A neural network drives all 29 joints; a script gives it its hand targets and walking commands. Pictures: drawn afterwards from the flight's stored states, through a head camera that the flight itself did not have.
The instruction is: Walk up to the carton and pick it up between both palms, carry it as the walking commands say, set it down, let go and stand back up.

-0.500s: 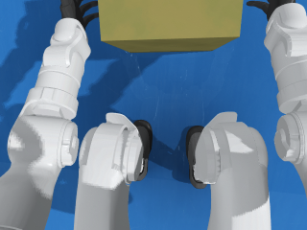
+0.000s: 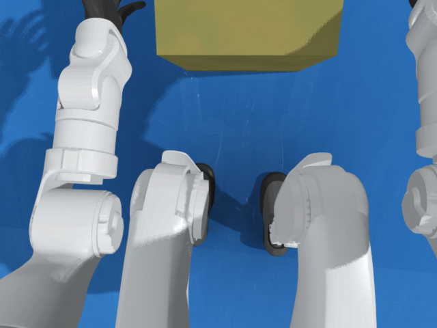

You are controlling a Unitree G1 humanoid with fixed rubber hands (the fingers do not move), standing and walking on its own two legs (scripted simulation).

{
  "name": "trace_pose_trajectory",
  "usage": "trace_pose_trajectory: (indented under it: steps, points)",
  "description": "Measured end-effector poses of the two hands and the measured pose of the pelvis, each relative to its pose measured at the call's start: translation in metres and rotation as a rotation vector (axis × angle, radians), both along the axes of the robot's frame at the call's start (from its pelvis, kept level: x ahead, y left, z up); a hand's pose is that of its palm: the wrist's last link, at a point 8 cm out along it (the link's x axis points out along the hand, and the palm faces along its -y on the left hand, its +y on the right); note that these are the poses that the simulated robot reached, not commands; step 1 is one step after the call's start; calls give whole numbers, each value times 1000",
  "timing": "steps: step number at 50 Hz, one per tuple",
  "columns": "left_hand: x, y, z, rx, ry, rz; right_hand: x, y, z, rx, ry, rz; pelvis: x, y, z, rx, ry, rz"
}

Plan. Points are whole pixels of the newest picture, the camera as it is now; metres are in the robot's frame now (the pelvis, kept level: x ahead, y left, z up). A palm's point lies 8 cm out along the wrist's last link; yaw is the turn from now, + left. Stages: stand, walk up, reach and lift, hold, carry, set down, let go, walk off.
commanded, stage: set down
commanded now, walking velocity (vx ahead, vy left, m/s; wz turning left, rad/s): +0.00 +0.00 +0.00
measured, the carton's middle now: (245, 10) +0.55 -0.01 -0.27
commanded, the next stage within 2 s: let go in 1.08 s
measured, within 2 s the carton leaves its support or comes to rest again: neither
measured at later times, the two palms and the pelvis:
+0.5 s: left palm out of the picture +0.52 +0.17 +0.01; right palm out of the picture +0.55 -0.24 +0.01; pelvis -0.01 +0.00 +0.14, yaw -2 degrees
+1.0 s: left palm out of the picture +0.53 +0.17 +0.15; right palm out of the picture +0.55 -0.25 +0.15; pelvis -0.01 -0.01 +0.26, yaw -2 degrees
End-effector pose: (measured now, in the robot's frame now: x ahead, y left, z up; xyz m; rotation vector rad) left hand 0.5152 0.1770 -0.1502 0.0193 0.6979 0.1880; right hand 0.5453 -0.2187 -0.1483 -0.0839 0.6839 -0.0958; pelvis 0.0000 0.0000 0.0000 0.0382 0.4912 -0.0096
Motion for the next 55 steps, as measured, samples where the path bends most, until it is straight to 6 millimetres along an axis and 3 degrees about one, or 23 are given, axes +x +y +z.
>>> trace_pose_trajectory:
  steps: [6,13,23,45,51,55]
  points:
    - [3,-13,36,-5,-8,-3,1,-12,44,-11,-6,-18,-1,3,31,-7,-1,-14]
    - [10,-11,83,11,-26,6,0,-25,85,-15,4,-14,-5,4,71,2,13,-34]
    - [9,-2,144,18,-29,19,1,-25,144,-7,-4,13,-10,-1,125,16,25,-39]
    - [9,-5,272,15,-33,-8,3,-31,281,-14,-10,4,-12,-9,237,9,-24,-38]
    - [10,-7,300,35,-30,-12,2,-32,305,-19,0,-3,-9,-9,264,2,-45,-47]
    - [6,-8,307,33,-31,-15,-5,-32,311,-40,12,8,-7,-9,274,1,-61,-49]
